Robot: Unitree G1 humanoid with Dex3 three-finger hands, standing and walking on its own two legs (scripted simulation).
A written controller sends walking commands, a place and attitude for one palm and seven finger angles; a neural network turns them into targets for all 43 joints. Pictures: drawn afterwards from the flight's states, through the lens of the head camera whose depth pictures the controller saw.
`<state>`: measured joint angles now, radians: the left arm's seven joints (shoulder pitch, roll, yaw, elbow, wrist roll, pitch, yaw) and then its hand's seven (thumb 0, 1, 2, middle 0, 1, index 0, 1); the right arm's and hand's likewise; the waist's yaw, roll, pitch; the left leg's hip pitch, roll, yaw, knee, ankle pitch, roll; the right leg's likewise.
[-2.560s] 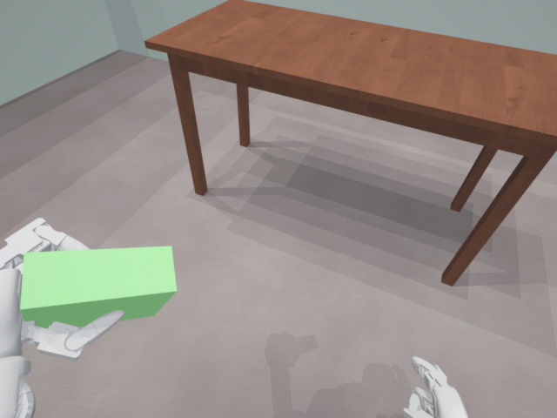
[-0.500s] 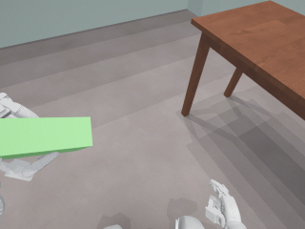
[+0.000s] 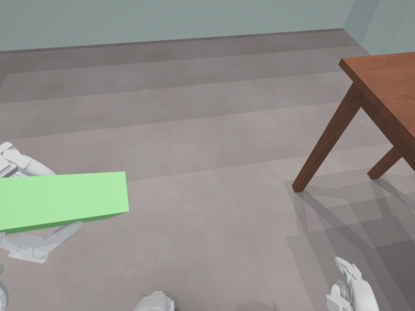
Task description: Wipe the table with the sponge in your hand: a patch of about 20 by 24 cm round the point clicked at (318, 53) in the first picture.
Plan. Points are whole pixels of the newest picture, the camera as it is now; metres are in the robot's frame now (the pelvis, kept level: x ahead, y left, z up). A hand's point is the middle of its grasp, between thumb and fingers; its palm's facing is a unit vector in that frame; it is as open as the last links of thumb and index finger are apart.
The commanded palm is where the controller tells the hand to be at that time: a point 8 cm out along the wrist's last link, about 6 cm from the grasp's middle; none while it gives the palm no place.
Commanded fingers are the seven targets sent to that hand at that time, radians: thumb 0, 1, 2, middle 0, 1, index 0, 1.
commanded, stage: walk to a spot facing it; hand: left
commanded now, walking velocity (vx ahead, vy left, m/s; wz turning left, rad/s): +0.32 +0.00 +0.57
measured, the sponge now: (82, 201) +0.23 +0.19 +0.16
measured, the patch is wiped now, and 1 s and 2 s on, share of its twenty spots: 0.00 0.00 0.00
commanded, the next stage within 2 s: none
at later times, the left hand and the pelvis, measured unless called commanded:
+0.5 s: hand (40, 181) +0.25 +0.25 +0.17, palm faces +0.66 -0.62 -0.42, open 9.4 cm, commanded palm +0.19 +0.27 +0.18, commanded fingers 0.00 0.10 1.30 -1.20 -1.60 -1.20 -1.60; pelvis +0.12 -0.04 -0.01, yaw +16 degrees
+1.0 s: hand out of the picture +0.21 +0.28 +0.19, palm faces +0.73 -0.53 -0.43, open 9.4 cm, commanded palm +0.13 +0.29 +0.18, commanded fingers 0.00 0.10 1.30 -1.20 -1.60 -1.20 -1.60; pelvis +0.15 -0.03 +0.00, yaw +33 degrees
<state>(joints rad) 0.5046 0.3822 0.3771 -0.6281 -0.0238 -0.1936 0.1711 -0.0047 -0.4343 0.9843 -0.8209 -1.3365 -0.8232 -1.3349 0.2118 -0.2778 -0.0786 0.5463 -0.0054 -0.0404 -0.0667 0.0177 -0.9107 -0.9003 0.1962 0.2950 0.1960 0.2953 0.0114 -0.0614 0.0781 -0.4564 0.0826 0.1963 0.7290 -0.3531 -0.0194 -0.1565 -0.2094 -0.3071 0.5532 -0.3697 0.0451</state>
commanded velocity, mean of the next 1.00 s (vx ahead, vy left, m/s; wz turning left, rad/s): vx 0.12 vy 0.00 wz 0.57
